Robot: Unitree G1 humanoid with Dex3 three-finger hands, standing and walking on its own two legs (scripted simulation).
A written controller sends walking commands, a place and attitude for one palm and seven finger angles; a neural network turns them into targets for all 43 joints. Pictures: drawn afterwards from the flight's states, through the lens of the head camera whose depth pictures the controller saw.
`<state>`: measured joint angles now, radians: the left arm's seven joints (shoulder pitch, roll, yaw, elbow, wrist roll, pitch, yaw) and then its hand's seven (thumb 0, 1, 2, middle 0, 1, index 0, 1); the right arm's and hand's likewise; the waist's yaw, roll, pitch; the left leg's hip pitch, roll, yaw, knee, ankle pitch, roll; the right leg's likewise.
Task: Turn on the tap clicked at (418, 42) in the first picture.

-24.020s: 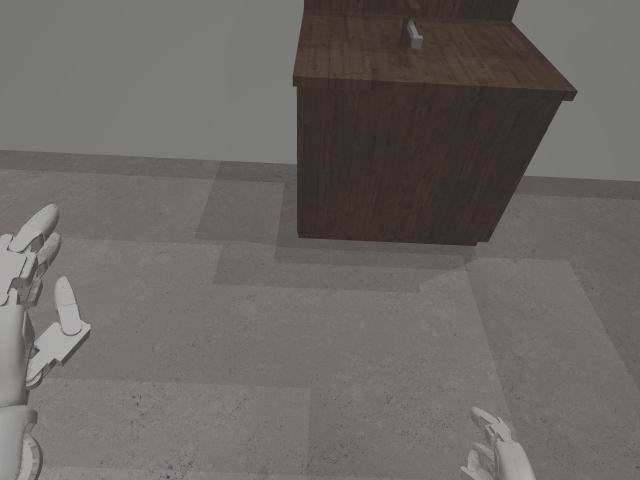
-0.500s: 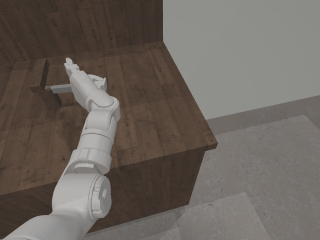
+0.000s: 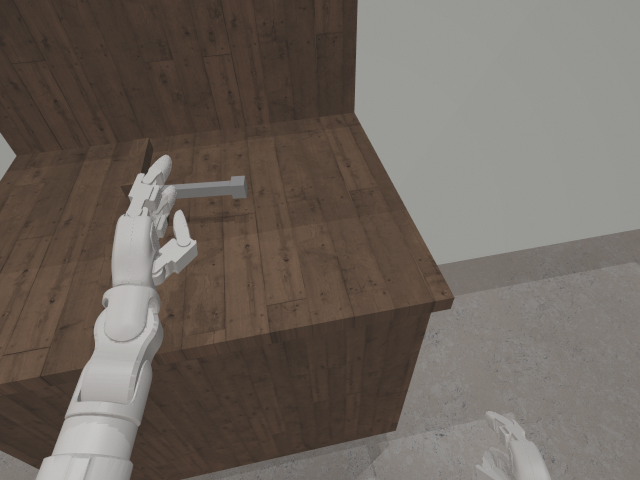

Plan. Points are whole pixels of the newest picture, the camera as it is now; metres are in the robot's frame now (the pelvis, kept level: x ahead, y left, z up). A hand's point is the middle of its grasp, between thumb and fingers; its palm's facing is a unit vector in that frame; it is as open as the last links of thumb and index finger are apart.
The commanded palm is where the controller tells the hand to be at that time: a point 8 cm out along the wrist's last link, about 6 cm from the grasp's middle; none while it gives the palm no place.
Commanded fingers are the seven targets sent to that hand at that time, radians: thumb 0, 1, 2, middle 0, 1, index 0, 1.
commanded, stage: draw the hand back beside the body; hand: left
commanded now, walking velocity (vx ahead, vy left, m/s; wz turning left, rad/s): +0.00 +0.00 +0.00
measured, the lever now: (238, 187) +0.56 +0.20 +0.06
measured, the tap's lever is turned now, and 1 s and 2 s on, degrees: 83 83 83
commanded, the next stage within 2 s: step back with the hand held close in 0.90 s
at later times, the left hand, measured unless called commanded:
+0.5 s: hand (109, 303) +0.24 +0.24 +0.15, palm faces +0.35 -0.89 -0.29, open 7.4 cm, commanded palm +0.19 +0.29 +0.16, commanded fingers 0.00 0.90 0.90 -0.20 -0.30 -0.20 -0.30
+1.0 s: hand (86, 335) +0.20 +0.24 +0.16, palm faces +0.42 -0.84 -0.34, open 7.4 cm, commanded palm +0.16 +0.28 +0.17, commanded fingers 0.00 0.90 0.90 -0.20 -0.30 -0.20 -0.30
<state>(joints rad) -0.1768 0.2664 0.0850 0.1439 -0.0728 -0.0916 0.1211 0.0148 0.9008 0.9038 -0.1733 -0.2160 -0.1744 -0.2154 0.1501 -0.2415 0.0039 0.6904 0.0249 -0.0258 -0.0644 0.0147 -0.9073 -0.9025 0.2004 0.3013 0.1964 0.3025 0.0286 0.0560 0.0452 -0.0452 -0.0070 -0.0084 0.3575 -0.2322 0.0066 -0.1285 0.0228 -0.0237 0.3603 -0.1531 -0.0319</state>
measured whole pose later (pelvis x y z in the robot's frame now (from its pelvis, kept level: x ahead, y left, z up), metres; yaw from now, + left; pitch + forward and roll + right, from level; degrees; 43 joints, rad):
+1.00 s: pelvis +0.01 +0.00 +0.00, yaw +1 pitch -6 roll +0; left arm 0.40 0.32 0.26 -0.36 -0.08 -0.13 0.11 0.01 0.90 0.90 -0.21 -0.31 -0.21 -0.30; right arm 0.16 -0.21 0.00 0.65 0.00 -0.10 -0.05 0.02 -0.90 -0.90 0.20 0.30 0.20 0.30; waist 0.06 0.07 0.05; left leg -0.02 -0.01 -0.03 0.38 -0.26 0.01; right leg -0.09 0.02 -0.04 0.37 -0.17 -0.03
